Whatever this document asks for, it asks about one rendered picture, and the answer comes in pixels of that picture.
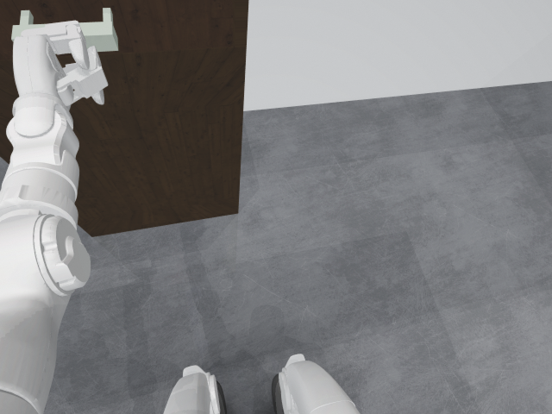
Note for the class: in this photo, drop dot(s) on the right robot shin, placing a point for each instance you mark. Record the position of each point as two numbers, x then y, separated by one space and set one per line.
292 359

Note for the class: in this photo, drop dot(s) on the cabinet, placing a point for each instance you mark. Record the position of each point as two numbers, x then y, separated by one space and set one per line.
166 145

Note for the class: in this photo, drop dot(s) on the left robot hand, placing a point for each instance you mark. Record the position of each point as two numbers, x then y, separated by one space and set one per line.
37 69

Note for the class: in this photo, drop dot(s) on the drawer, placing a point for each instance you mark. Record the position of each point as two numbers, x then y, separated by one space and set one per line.
140 25

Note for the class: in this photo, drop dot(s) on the left robot thigh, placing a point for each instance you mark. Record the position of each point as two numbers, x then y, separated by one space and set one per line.
194 394

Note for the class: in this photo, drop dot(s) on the robot left forearm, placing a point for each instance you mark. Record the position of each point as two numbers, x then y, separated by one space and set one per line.
43 174

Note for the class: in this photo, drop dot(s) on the handle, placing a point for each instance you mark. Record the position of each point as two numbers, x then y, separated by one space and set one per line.
102 35

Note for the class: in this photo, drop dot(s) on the robot left upper arm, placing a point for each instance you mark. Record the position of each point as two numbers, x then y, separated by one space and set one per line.
42 262

